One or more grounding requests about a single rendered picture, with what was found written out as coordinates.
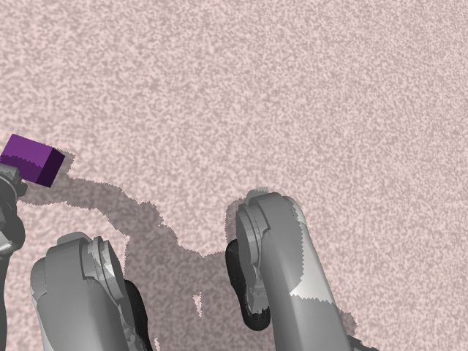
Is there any left robot arm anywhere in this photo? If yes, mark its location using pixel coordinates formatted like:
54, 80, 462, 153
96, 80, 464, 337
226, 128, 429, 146
0, 163, 26, 351

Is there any right robot hand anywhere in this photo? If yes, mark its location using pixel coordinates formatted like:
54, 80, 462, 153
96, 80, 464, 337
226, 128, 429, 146
347, 335, 379, 351

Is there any right robot foot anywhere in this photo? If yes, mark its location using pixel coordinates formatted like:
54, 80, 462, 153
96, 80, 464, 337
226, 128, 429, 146
225, 239, 271, 331

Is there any left robot foot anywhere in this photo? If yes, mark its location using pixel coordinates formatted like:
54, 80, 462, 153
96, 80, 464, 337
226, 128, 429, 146
124, 280, 153, 351

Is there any cube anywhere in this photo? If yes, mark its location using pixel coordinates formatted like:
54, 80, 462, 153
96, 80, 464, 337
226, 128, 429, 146
0, 134, 65, 188

